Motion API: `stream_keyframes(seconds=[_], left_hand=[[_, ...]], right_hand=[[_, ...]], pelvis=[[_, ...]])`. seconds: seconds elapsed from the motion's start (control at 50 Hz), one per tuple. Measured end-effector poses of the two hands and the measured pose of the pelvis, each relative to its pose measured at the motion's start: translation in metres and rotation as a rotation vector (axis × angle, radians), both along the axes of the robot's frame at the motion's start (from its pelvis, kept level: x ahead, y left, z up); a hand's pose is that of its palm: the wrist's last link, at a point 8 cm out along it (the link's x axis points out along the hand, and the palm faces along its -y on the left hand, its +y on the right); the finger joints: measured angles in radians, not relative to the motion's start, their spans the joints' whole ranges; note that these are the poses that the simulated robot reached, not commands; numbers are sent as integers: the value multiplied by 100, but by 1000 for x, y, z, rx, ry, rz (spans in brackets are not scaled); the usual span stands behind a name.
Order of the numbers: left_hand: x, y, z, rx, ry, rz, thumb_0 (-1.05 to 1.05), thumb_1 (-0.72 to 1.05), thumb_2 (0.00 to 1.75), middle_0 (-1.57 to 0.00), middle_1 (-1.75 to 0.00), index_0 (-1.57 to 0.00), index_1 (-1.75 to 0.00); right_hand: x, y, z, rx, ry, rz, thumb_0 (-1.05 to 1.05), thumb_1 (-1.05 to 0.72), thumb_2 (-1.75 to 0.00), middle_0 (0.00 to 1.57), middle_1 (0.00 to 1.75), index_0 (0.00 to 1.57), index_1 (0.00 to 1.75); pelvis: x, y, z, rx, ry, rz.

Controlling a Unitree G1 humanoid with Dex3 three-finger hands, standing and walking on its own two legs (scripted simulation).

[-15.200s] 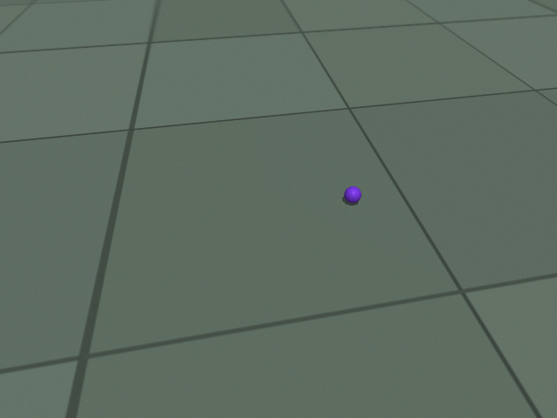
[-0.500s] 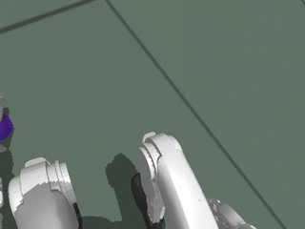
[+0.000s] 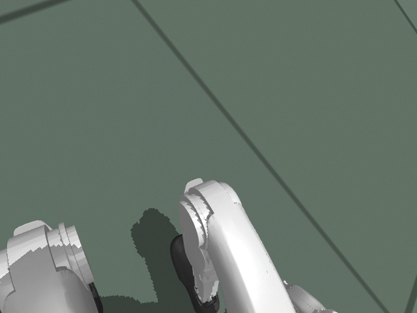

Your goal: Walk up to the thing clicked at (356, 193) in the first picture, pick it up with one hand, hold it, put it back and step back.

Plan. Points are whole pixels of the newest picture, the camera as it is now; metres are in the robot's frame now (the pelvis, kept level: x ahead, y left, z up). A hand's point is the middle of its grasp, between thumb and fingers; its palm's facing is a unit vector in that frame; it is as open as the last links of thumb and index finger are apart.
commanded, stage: rest palm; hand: left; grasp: from above
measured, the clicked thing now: out of the picture +0.42 +0.33 -0.26
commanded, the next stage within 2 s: close in 0.40 s
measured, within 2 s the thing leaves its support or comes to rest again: neither
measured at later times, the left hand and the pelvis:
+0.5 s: hand out of the picture +0.40 +0.33 -0.24, palm faces -0.42 -0.18 -0.89, open 13.8 cm; pelvis +0.00 +0.00 +0.00, yaw -1 degrees
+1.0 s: hand out of the picture +0.40 +0.33 -0.24, palm faces -0.42 -0.17 -0.89, open 11.7 cm; pelvis +0.00 +0.00 +0.00, yaw -2 degrees
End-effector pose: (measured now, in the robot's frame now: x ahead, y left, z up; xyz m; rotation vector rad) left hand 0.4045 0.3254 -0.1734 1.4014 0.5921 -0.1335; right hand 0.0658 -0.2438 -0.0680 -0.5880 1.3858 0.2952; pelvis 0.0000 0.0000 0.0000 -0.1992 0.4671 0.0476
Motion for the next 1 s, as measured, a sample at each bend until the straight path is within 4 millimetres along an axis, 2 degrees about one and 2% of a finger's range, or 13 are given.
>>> stream_keyframes(seconds=[0.3, 0.54, 0.82, 1.0], left_hand=[[-1, 1, -9, 6, -1, 9, 0, -49, 101, -10, -103, -9, -103], [1, 5, -9, 15, -5, 20, 0, -47, 99, -10, -104, -10, -104], [-4, 7, -9, 7, 1, 16, 0, -29, 88, -21, -102, -24, -99], [1, 8, -9, 20, -7, 0, 0, -16, 80, -30, -96, -33, -92]], right_hand=[[6, -4, 10, -8, -16, 51, 0, -90, -90, 20, 30, 20, 30], [6, 1, 12, 12, -14, 64, 0, -90, -91, 20, 30, 20, 30], [5, 4, 12, 6, -24, 74, 0, -90, -90, 20, 30, 20, 30], [5, 3, 16, -11, -20, 86, 0, -90, -90, 20, 30, 20, 30]], pelvis=[[-2, 2, 0, -12, -17, -6], [-2, 3, 0, -22, -24, -11], [-4, 3, 0, -24, -36, -13], [-5, 4, 0, -28, -38, -14]])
